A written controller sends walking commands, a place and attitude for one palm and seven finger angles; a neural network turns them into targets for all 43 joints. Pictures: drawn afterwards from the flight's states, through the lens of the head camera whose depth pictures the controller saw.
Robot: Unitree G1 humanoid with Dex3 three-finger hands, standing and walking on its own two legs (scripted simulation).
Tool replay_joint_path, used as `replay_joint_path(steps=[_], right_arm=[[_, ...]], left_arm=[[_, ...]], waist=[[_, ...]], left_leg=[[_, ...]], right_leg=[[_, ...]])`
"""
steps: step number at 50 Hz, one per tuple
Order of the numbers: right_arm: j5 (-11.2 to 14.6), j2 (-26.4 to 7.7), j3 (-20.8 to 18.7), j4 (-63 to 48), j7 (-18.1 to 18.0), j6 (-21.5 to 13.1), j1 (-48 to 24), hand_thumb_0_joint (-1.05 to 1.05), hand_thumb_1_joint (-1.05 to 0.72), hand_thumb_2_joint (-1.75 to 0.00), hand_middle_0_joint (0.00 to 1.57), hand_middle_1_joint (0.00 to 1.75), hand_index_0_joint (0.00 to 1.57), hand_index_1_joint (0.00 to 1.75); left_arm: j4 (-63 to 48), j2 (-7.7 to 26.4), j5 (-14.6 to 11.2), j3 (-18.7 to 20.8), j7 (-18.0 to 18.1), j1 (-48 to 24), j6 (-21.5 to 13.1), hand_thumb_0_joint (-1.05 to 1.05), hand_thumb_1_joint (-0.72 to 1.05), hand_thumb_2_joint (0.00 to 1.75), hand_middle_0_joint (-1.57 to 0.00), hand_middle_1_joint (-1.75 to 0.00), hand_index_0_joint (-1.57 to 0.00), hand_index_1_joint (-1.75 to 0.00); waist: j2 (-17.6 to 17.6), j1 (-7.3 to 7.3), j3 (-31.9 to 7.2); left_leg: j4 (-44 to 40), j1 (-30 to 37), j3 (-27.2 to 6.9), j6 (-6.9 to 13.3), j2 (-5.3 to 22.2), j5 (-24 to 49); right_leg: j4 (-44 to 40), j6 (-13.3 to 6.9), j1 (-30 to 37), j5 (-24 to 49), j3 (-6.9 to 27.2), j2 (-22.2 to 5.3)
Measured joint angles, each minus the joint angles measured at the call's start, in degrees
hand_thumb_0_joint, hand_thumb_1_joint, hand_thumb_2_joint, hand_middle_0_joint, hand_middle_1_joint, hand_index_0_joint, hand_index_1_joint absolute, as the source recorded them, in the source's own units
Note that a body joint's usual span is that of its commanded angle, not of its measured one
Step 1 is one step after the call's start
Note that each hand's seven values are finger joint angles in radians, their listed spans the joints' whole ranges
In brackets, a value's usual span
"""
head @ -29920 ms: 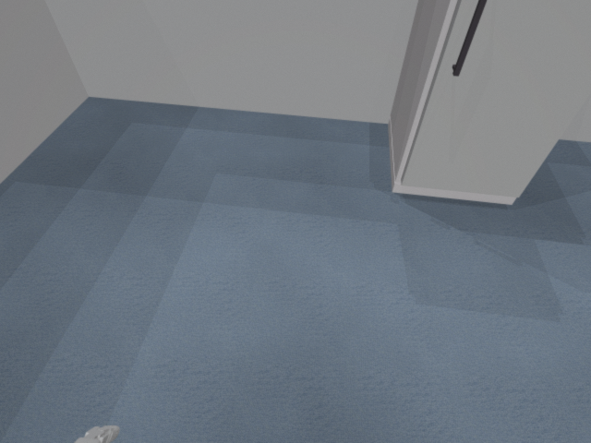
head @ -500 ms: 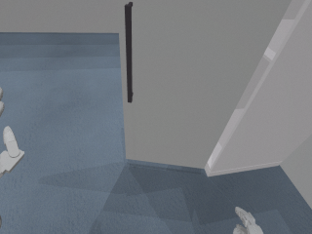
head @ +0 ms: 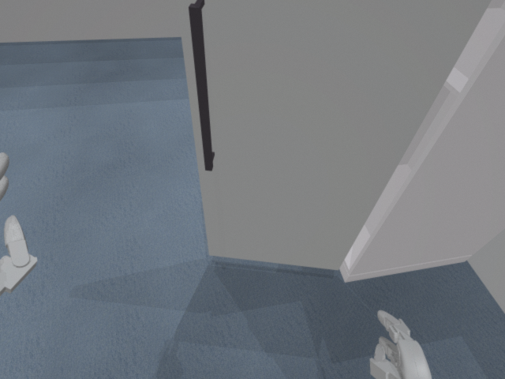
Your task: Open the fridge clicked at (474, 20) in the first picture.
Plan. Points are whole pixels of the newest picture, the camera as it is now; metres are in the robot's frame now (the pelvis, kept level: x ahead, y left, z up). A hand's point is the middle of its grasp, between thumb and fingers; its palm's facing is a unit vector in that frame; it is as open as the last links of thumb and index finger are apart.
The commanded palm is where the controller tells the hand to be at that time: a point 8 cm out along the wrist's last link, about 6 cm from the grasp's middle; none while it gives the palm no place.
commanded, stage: stop stepping back and stand still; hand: left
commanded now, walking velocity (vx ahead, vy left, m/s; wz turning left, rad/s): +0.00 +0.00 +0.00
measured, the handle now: (205, 100) +0.65 +0.15 +0.09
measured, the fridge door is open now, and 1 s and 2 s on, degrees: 73 73 73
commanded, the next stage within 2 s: let the arm hang, fingers relaxed in 0.08 s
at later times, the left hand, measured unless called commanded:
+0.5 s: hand out of the picture +0.04 +0.18 -0.17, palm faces +0.03 -0.98 -0.17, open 7.1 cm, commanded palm none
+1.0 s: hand out of the picture -0.02 +0.20 -0.17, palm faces +0.06 -0.98 -0.19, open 7.3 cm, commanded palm none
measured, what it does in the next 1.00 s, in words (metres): stands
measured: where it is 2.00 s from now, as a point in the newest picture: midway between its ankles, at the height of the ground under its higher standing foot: outside the picture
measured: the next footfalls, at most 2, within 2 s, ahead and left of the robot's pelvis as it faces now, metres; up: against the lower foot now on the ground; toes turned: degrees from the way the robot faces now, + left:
none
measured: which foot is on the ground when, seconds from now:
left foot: down 0.00-1.00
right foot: down 0.00-1.00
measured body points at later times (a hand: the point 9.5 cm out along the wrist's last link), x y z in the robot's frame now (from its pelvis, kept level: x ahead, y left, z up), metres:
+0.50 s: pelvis -0.02 +0.01 -0.01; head +0.00 +0.02 +0.44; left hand +0.04 +0.23 -0.16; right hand +0.07 -0.24 -0.14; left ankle +0.01 +0.13 -0.74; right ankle -0.02 -0.10 -0.74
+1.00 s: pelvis -0.02 +0.03 +0.00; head -0.01 +0.03 +0.45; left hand -0.02 +0.25 -0.16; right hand -0.02 -0.19 -0.16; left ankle +0.01 +0.13 -0.74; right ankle -0.02 -0.10 -0.74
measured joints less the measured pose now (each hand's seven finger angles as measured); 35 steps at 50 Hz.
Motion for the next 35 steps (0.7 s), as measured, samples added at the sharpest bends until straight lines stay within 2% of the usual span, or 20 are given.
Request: replay_joint_path(steps=[6,9,10,11,13,15,18,22,24,26,29,35], right_arm=[[0.3,-0.6,-0.3,-0.8,-0.2,0.8,-0.3,0.01,-0.90,-0.90,0.20,0.30,0.20,0.30],[0.2,-0.6,-0.2,-0.5,-0.5,1.2,0.1,0.01,-0.90,-0.90,0.20,0.30,0.20,0.30],[0.6,-1.0,-0.5,0.7,0.5,0.2,0.0,0.01,-0.90,-0.90,0.20,0.30,0.20,0.30],[0.7,-2.0,-0.8,2.2,1.8,0.1,-0.3,0.01,-0.90,-0.90,0.20,0.30,0.20,0.30],[0.3,-4.4,-0.6,5.2,3.6,2.3,-1.7,0.01,-0.90,-0.90,0.20,0.30,0.20,0.30],[-0.3,-5.9,-0.2,7.7,4.4,4.8,-3.5,0.01,-0.90,-0.90,0.20,0.30,0.20,0.30],[-1.1,-5.6,0.1,10.2,4.5,7.0,-4.7,0.01,-0.90,-0.90,0.20,0.30,0.21,0.30],[-1.8,-3.4,0.7,13.7,4.2,8.6,-3.1,0.01,-0.90,-0.89,0.20,0.30,0.20,0.30],[-1.9,-2.1,1.0,16.1,3.9,9.1,-1.6,0.01,-0.90,-0.90,0.20,0.30,0.20,0.30],[-1.9,-0.8,1.2,18.7,3.7,9.6,0.3,0.01,-0.90,-0.90,0.20,0.30,0.20,0.30],[-1.9,0.7,1.0,22.2,3.3,10.1,2.7,0.01,-0.91,-0.90,0.20,0.30,0.20,0.30],[-1.5,2.2,0.3,26.2,2.8,10.2,5.7,0.01,-0.91,-0.90,0.20,0.30,0.20,0.30]], left_arm=[[0.9,0.6,-0.6,0.1,0.0,2.2,-0.2,0.01,0.89,0.90,-0.21,-0.30,-0.21,-0.30],[1.8,-0.4,-0.7,-0.7,0.1,2.0,0.4,0.01,0.89,0.90,-0.21,-0.30,-0.21,-0.30],[4.9,-0.4,-0.1,-2.4,-0.4,0.4,-0.4,0.01,0.89,0.90,-0.21,-0.30,-0.21,-0.30],[10.0,-0.4,0.6,-5.1,-1.9,-2.6,0.4,0.01,0.90,0.90,-0.20,-0.30,-0.21,-0.30],[23.4,-1.4,2.1,-11.1,-4.9,-9.2,5.3,0.00,0.90,0.90,-0.20,-0.30,-0.20,-0.30],[37.9,-3.2,3.0,-16.1,-7.0,-14.4,10.0,0.00,0.90,0.90,-0.20,-0.30,-0.20,-0.30],[56.1,-6.6,3.7,-21.4,-8.5,-17.9,14.1,0.00,0.91,0.90,-0.19,-0.30,-0.19,-0.30],[72.0,-11.8,3.8,-25.3,-8.8,-17.7,16.1,0.01,0.91,0.90,-0.20,-0.30,-0.19,-0.30],[77.3,-14.0,3.4,-25.5,-8.4,-16.8,16.0,0.01,0.93,0.90,-0.20,-0.30,-0.20,-0.30],[80.4,-13.5,3.3,-23.9,-7.5,-16.3,15.4,-0.01,0.98,0.90,-0.20,-0.30,-0.20,-0.30],[84.4,-12.3,3.3,-23.6,-7.9,-15.1,14.8,-0.01,1.00,0.90,-0.21,-0.30,-0.20,-0.30],[90.1,-11.9,3.2,-23.5,-7.9,-12.7,14.2,0.00,0.96,0.90,-0.20,-0.30,-0.20,-0.30]], waist=[[0.9,-0.02,-0.8],[1.0,0.47,-1.0],[1.4,0.66,-1.2],[2.1,1.04,-1.7],[3.6,1.60,-2.6],[4.6,1.36,-2.7],[4.1,0.13,-1.8],[1.1,-0.94,0.2],[-0.2,-0.81,1.1],[-1.0,-0.13,1.8],[-1.0,0.59,2.3],[0.6,0.75,2.3]], left_leg=[[-0.2,-0.4,0.3,0.1,0.1,-0.2],[-0.5,-0.2,0.3,0.3,-0.1,-0.1],[0.0,-0.9,0.1,0.4,-0.3,0.0],[0.9,-1.8,-0.2,0.5,-0.8,-0.1],[2.8,-3.6,-0.7,1.1,-1.8,-0.6],[4.4,-4.9,-0.8,1.5,-2.5,-1.0],[5.1,-5.2,-0.6,1.6,-3.0,-1.0],[3.9,-4.2,-0.6,1.3,-2.9,-0.1],[2.9,-3.7,-1.0,1.1,-2.5,0.5],[1.9,-3.4,-1.7,0.9,-2.1,1.2],[0.9,-3.2,-2.4,0.7,-1.6,1.9],[-0.5,-2.1,-2.1,1.1,-1.5,2.4]], right_leg=[[-1.0,0.2,-0.1,0.4,0.3,0.1],[-1.2,0.4,0.0,0.4,0.3,-0.1],[-0.5,0.5,-0.6,0.3,0.0,-0.4],[0.7,0.6,-1.5,-0.2,-0.5,-0.8],[3.6,0.9,-3.5,-1.6,-1.0,-1.9],[6.2,1.1,-5.0,-2.7,-1.1,-2.6],[8.2,1.2,-5.9,-3.3,-0.9,-3.2],[7.5,0.9,-5.2,-2.7,-1.0,-3.1],[5.9,0.8,-4.3,-1.8,-1.3,-2.7],[3.9,0.5,-3.3,-0.7,-2.0,-2.1],[1.2,0.3,-2.2,0.7,-2.6,-1.5],[-1.5,0.6,-0.7,2.1,-2.4,-1.4]])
